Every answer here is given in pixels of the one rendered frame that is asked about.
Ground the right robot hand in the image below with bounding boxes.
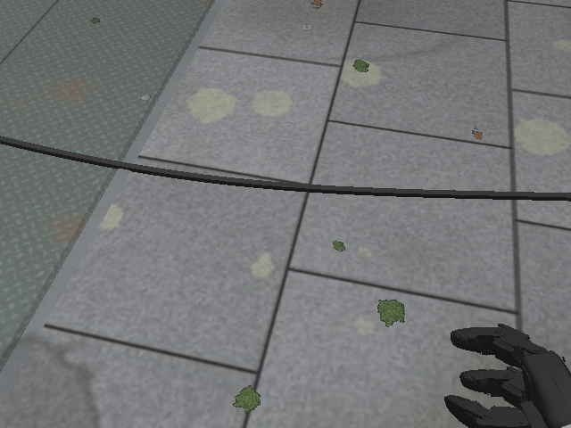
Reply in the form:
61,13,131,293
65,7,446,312
444,324,571,428

